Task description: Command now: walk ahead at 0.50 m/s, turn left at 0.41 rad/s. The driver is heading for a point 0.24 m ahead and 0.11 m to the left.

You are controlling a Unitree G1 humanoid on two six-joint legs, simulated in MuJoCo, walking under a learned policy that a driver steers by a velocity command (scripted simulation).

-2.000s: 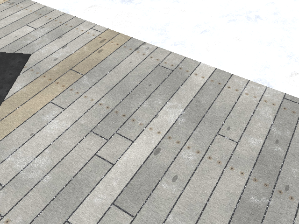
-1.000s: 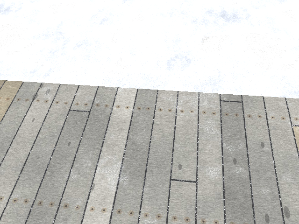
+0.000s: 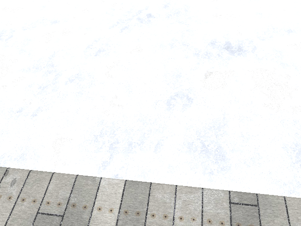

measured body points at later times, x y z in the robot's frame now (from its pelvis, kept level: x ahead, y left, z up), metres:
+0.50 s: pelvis +0.14 +0.02 -0.01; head +0.15 +0.02 +0.44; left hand +0.17 +0.25 -0.16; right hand +0.22 -0.20 -0.16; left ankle +0.21 +0.09 -0.74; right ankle +0.14 -0.12 -0.72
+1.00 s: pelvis +0.17 -0.01 +0.00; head +0.17 -0.01 +0.45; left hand +0.13 +0.20 -0.16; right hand +0.18 -0.24 -0.16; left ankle +0.21 +0.09 -0.74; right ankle +0.16 -0.12 -0.74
